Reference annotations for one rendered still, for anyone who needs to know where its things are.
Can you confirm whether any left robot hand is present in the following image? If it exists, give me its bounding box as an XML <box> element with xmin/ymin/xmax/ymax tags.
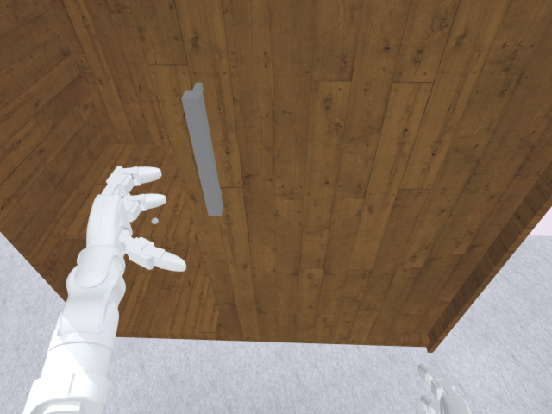
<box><xmin>86</xmin><ymin>166</ymin><xmax>186</xmax><ymax>272</ymax></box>

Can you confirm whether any right robot hand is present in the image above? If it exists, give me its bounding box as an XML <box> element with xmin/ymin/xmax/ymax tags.
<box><xmin>416</xmin><ymin>364</ymin><xmax>472</xmax><ymax>414</ymax></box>

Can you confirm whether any wardrobe door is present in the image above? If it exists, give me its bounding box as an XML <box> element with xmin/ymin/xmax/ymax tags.
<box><xmin>405</xmin><ymin>86</ymin><xmax>552</xmax><ymax>335</ymax></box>
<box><xmin>130</xmin><ymin>0</ymin><xmax>552</xmax><ymax>346</ymax></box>

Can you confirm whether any handle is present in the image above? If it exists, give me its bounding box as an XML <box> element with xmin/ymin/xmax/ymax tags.
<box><xmin>181</xmin><ymin>83</ymin><xmax>223</xmax><ymax>216</ymax></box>

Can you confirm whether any robot left forearm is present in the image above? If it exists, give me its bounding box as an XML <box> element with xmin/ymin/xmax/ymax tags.
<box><xmin>23</xmin><ymin>245</ymin><xmax>126</xmax><ymax>414</ymax></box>

